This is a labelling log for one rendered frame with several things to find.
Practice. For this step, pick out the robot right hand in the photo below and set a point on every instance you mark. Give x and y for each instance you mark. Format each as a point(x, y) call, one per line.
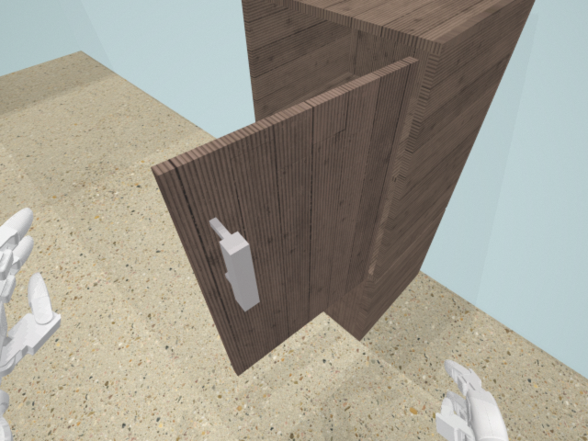
point(477, 417)

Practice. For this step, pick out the handle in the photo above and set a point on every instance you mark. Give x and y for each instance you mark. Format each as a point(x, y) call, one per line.
point(238, 260)

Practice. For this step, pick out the robot left hand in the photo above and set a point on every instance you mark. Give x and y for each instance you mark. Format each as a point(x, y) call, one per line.
point(34, 329)

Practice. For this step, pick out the cupboard door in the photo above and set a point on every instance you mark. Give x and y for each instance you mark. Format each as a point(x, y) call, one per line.
point(306, 188)

